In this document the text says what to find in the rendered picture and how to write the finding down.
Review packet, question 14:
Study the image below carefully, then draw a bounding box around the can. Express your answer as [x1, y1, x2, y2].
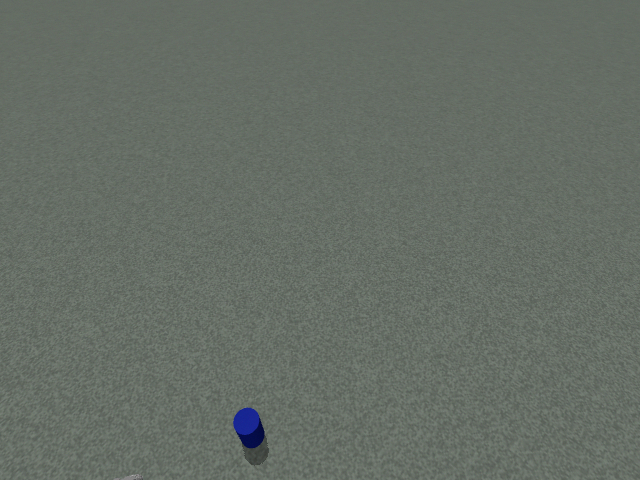
[233, 408, 265, 448]

